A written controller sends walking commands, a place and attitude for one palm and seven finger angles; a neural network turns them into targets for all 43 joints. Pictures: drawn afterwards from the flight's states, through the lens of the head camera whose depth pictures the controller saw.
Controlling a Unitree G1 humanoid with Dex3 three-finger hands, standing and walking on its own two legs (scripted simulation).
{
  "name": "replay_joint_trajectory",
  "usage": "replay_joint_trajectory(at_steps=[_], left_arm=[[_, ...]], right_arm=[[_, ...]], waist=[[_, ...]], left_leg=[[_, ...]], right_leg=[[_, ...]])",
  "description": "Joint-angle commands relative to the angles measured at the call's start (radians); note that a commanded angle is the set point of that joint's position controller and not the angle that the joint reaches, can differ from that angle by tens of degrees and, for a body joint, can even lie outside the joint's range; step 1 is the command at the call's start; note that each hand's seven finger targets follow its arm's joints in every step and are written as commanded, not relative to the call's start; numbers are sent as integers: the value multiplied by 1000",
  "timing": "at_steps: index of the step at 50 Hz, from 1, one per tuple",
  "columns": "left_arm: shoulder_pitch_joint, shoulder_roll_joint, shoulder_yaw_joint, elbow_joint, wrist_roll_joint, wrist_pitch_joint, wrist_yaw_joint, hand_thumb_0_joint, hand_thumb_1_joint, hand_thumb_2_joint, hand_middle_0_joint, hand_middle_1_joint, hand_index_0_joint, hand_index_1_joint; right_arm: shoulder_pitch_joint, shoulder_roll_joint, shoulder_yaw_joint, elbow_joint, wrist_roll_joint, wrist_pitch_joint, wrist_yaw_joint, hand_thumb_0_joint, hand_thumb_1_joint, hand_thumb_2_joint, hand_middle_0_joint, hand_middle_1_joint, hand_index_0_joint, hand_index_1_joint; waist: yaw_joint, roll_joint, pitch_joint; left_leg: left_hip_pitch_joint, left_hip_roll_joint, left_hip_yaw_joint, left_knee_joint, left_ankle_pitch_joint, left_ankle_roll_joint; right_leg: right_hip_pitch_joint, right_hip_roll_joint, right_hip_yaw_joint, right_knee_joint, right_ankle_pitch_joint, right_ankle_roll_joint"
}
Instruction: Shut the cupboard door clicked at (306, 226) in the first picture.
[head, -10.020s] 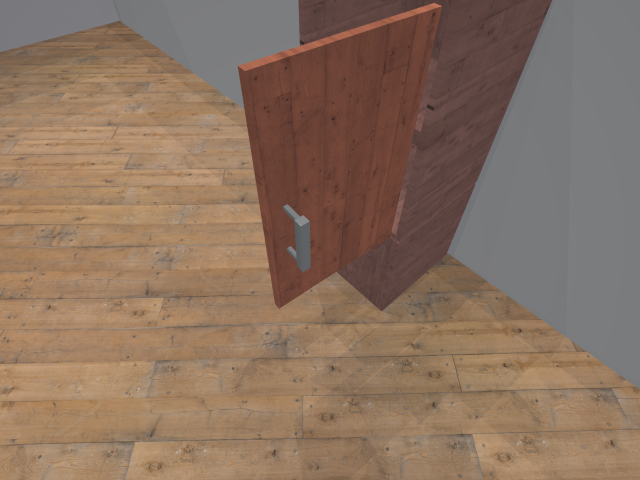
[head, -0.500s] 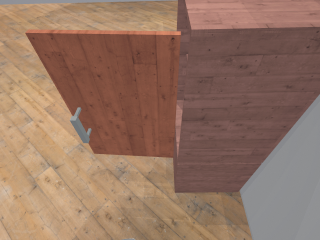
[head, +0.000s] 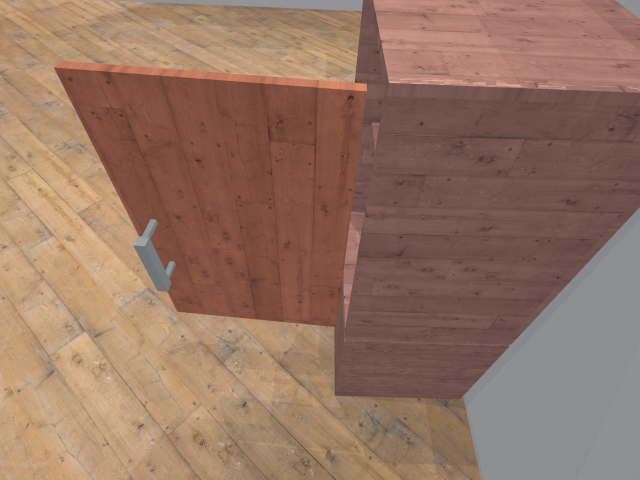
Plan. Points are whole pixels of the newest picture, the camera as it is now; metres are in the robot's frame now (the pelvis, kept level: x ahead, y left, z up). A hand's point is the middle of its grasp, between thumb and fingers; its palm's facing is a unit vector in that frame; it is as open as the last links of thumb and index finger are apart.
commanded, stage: look again from close up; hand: left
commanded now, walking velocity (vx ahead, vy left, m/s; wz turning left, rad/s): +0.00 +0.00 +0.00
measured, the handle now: (158, 256) +0.48 +0.33 -0.09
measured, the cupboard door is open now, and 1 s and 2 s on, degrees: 86 86 86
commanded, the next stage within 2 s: shuffle to correct the standing spot in 0.52 s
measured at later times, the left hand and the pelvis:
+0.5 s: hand out of the picture +0.01 +0.20 -0.18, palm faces -0.01 -0.97 -0.22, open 7.4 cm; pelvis +0.00 +0.02 -0.01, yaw -1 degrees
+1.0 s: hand out of the picture +0.01 +0.23 -0.19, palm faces +0.05 -0.97 -0.24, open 7.4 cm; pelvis +0.00 +0.04 -0.01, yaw +0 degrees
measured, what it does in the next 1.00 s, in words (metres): stands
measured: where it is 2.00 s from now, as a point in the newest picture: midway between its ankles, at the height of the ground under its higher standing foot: outside the picture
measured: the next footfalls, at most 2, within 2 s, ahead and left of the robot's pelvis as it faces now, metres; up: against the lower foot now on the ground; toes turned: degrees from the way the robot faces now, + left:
left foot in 1.50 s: +0.07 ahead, +0.25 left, +0.00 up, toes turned +2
right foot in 1.72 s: +0.09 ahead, +0.07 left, +0.00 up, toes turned +0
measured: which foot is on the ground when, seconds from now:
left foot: down 0.00-1.00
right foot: down 0.00-1.00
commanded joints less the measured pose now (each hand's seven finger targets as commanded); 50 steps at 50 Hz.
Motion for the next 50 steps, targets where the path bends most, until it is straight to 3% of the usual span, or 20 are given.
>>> replay_joint_trajectory(at_steps=[1,2,3,4,5,8,13,14,17,22,31,37,42,45,46,48,50], left_arm=[[114,153,18,-46,13,-65,47,0,900,900,-200,-300,-200,-300],[81,141,11,-58,11,-66,39,0,900,900,-200,-300,-200,-300],[73,115,8,-67,10,-65,34,0,900,900,-200,-300,-200,-300],[78,111,8,-67,9,-65,28,0,900,900,-200,-300,-200,-300],[94,105,6,-65,7,-62,26,0,900,900,-200,-300,-200,-300],[98,82,-4,-59,8,-45,23,0,900,900,-200,-300,-200,-300],[90,86,-5,-62,7,-29,17,0,900,900,-200,-300,-200,-300],[89,90,-4,-63,7,-29,15,0,900,900,-200,-300,-200,-300],[84,99,-5,-65,7,-25,13,0,900,900,-200,-300,-200,-300],[84,112,-4,-61,5,-28,12,0,900,900,-200,-300,-200,-300],[88,109,-4,-47,5,-27,13,0,900,900,-200,-300,-200,-300],[98,146,18,-61,9,-26,23,0,900,900,-200,-300,-200,-300],[100,181,44,-87,13,-16,30,0,900,900,-200,-300,-200,-300],[84,192,55,-111,17,-8,32,0,900,900,-200,-300,-200,-300],[74,193,59,-117,18,-4,33,0,900,900,-200,-300,-200,-300],[58,181,59,-137,19,4,32,0,900,900,-200,-300,-200,-300],[46,147,52,-155,19,13,31,0,900,900,-200,-300,-200,-300]], right_arm=[[34,-72,-7,-124,4,-26,12,0,-900,-900,200,300,200,300],[74,-78,-8,-123,7,-28,12,0,-900,-900,200,300,200,300],[96,-88,-5,-124,4,-33,13,0,-900,-900,200,300,200,300],[108,-94,-1,-123,-3,-44,11,0,-900,-900,200,300,200,300],[102,-103,1,-128,-1,-44,7,0,-900,-900,200,300,200,300],[90,-117,4,-141,2,-37,1,0,-900,-900,200,300,200,300],[76,-131,11,-135,0,-33,4,0,-900,-900,200,300,200,300],[74,-125,11,-131,0,-34,4,0,-900,-900,200,300,200,300],[69,-134,14,-123,-1,-32,7,0,-900,-900,200,300,200,300],[72,-142,17,-103,0,-37,7,0,-900,-900,200,300,200,300],[74,-129,17,-68,2,-36,3,0,-900,-900,200,300,200,300],[72,-131,7,-85,0,-16,6,0,-900,-900,200,300,200,300],[56,-128,-5,-126,-2,1,10,0,-900,-900,200,300,200,300],[58,-130,-12,-146,-3,5,13,0,-900,-900,200,300,200,300],[63,-134,-14,-149,-4,5,14,0,-900,-900,200,300,200,300],[72,-160,-21,-160,-7,3,15,0,-900,-900,200,300,200,300],[85,-197,-29,-172,-9,4,11,0,-900,-900,200,300,200,300]], waist=[[-21,54,-47],[-35,49,-81],[-38,53,-100],[-24,128,-132],[-16,110,-124],[-15,4,-14],[-6,-10,66],[-1,12,79],[0,-11,73],[3,0,23],[6,-1,34],[14,-3,-7],[18,-70,13],[14,-80,16],[11,-75,15],[5,10,4],[4,131,-7]], left_leg=[[-97,43,-39,145,18,14],[-84,49,-43,102,14,14],[-60,65,-63,80,135,23],[-30,79,-58,84,307,31],[-28,85,-69,95,374,38],[-54,87,-76,65,299,47],[-80,77,-84,3,182,54],[-90,75,-81,-12,173,57],[-87,70,-85,-29,120,57],[-48,71,-75,-26,188,55],[-39,72,-66,-32,202,51],[-72,47,-32,29,165,35],[-138,13,0,104,87,20],[-131,8,0,114,102,22],[-118,11,-6,104,130,25],[-67,46,-48,79,259,45],[-25,128,-151,40,413,112]], right_leg=[[12,-223,192,20,656,-17],[-1,-200,163,37,486,-41],[-12,-160,133,68,413,-42],[12,-140,108,103,435,-42],[9,-129,101,106,393,-39],[-53,-115,100,79,270,-30],[-87,-104,107,56,124,-19],[-84,-104,104,50,116,-18],[-86,-106,112,37,69,-14],[-53,-114,112,41,142,-11],[-45,-119,114,29,186,-10],[-10,-184,160,62,283,-41],[-22,-264,227,54,277,-82],[-54,-272,221,80,255,-82],[-67,-263,207,103,251,-77],[-114,-207,134,181,205,-46],[-173,-117,37,288,25,-5]])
